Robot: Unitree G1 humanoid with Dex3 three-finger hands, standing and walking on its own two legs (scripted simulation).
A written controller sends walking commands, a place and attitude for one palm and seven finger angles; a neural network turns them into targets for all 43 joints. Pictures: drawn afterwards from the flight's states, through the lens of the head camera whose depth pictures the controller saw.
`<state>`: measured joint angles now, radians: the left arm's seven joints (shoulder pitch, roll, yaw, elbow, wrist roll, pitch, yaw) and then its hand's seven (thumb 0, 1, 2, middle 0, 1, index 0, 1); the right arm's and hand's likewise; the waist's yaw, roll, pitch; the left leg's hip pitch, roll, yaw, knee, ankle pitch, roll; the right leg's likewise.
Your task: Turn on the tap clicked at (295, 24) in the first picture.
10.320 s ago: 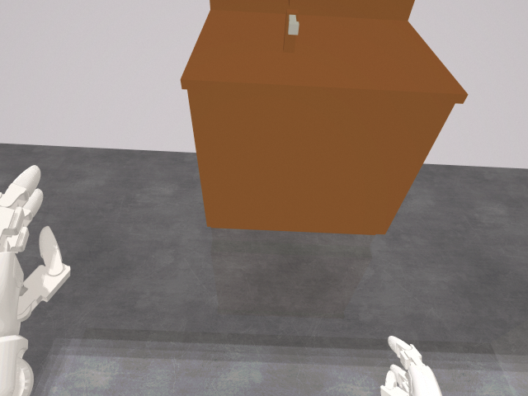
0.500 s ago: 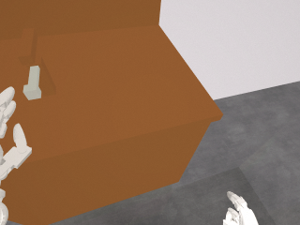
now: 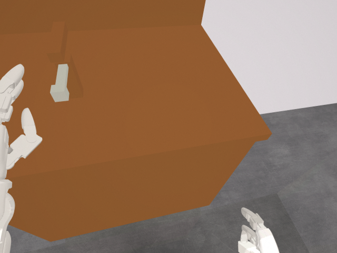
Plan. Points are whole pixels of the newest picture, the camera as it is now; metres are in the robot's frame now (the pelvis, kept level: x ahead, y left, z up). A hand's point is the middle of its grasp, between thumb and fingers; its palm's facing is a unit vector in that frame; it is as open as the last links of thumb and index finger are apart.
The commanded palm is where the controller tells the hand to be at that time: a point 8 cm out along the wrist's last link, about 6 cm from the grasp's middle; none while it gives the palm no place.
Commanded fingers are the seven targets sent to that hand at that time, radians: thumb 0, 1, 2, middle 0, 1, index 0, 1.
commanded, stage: look again from close up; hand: left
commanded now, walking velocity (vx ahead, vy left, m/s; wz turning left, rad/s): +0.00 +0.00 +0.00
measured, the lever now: (60, 92) +0.39 +0.29 +0.15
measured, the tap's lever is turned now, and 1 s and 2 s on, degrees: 0 0 0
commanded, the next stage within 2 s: come to a stop and stand still in 0.36 s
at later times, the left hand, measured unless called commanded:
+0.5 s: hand (55, 149) +0.23 +0.22 +0.18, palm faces +0.37 -0.85 -0.37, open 7.4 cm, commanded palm +0.17 +0.25 +0.18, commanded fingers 0.00 0.90 0.90 -0.20 -0.30 -0.20 -0.30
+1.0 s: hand (54, 157) +0.23 +0.23 +0.15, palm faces +0.29 -0.87 -0.39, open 7.4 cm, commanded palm +0.17 +0.27 +0.18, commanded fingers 0.00 0.90 0.90 -0.20 -0.30 -0.20 -0.30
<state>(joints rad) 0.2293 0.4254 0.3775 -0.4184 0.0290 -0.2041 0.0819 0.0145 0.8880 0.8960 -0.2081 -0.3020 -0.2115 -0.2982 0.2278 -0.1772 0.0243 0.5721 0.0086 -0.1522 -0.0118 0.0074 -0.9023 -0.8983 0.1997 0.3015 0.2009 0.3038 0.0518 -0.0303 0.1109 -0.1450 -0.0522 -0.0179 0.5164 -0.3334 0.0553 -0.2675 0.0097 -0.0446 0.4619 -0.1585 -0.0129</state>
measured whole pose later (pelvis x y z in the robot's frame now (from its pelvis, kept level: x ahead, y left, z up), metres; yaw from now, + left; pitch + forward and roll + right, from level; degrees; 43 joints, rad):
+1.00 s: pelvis -0.01 +0.00 +0.00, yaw -4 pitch -2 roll +0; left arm 0.39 0.37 0.35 -0.38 -0.03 -0.26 0.06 0.01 0.89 0.90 -0.21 -0.30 -0.21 -0.30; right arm 0.26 -0.18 0.04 0.59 0.02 -0.15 0.00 0.01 -0.90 -0.90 0.20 0.30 0.20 0.30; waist 0.02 -0.04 0.08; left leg -0.12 -0.05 0.05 0.46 -0.31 0.06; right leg -0.28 0.02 0.02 0.46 -0.14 -0.01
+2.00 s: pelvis -0.01 +0.00 +0.00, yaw -1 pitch -2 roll +0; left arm 0.10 0.50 0.43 -0.30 -0.10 -0.11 0.01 0.01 0.89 0.90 -0.21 -0.30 -0.22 -0.30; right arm 0.25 -0.24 0.04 0.63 -0.02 -0.13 0.01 0.01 -0.90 -0.90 0.20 0.30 0.20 0.30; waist 0.05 -0.01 0.04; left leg -0.16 -0.05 -0.01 0.51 -0.31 0.03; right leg -0.29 0.02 -0.01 0.47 -0.15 -0.03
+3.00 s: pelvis +0.02 -0.02 -0.01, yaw +4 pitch +0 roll +0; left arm 0.36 0.31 0.29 -0.58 -0.19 0.16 0.09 0.02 0.90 0.90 -0.20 -0.30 -0.21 -0.30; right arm 0.18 -0.22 0.05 0.67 0.04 -0.23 -0.08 0.01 -0.90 -0.90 0.20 0.30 0.20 0.30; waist 0.09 0.05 -0.05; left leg -0.19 -0.04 -0.03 0.59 -0.39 0.02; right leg -0.32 0.00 -0.08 0.61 -0.28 -0.04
